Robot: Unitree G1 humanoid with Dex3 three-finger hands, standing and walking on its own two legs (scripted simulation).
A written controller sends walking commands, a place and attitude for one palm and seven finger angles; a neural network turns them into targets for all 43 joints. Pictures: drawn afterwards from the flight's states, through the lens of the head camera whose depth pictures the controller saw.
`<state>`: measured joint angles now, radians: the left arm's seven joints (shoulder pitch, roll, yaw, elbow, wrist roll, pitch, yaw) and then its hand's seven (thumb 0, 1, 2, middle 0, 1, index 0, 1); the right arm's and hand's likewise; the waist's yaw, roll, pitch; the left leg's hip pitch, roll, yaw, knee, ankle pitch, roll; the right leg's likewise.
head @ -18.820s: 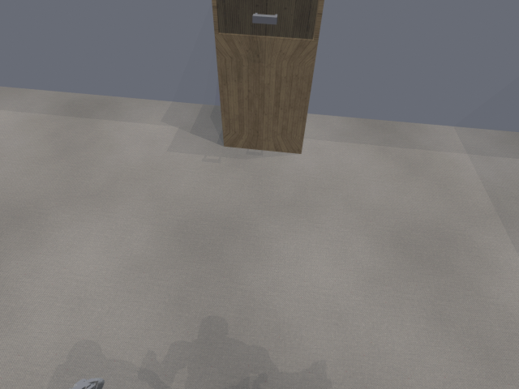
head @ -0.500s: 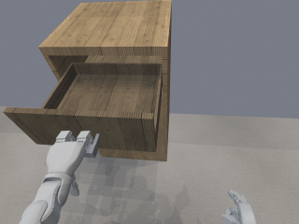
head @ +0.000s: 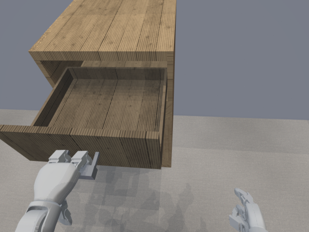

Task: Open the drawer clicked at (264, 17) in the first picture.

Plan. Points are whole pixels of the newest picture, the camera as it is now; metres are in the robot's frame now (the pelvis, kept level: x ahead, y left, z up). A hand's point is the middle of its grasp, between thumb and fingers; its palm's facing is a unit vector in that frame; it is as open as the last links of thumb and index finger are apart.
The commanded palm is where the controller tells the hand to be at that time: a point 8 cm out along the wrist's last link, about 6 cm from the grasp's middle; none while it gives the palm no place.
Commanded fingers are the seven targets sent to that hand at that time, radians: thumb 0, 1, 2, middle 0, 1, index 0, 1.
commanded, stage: open the thumb to release the handle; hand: left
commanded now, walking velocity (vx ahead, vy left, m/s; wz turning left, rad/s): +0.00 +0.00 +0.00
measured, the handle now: (78, 162) +0.27 +0.25 +0.01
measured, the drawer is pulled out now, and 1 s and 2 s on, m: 0.29 0.23 0.23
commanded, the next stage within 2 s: lift the hand off the handle in 0.70 s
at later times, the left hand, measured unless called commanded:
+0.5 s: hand (79, 165) +0.26 +0.24 +0.01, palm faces +0.01 -0.04 -1.00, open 13.4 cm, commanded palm +0.23 +0.25 +0.05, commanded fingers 0.00 -0.50 0.30 -0.15 -0.30 -0.15 -0.30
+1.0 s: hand (80, 170) +0.25 +0.24 +0.00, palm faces +0.02 -0.04 -1.00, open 14.9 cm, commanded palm +0.23 +0.25 +0.05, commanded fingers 0.00 -0.50 0.30 -0.15 -0.30 -0.15 -0.30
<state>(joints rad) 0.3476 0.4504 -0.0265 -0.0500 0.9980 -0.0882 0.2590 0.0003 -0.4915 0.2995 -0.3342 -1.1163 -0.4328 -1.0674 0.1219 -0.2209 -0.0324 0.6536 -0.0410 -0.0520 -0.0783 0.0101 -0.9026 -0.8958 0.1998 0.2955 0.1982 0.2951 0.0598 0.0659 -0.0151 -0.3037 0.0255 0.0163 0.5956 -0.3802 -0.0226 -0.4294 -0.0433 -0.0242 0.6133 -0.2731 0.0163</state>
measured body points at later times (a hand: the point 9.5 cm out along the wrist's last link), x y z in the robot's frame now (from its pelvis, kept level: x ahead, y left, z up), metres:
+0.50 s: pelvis -0.01 -0.01 -0.01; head +0.02 -0.04 +0.44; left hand +0.26 +0.24 +0.07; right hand +0.19 -0.22 -0.12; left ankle -0.05 +0.13 -0.73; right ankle +0.02 -0.13 -0.73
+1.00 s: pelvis -0.02 -0.01 -0.01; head +0.03 -0.04 +0.43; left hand +0.25 +0.24 +0.06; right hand +0.15 -0.25 -0.13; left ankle -0.05 +0.13 -0.73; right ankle +0.02 -0.13 -0.73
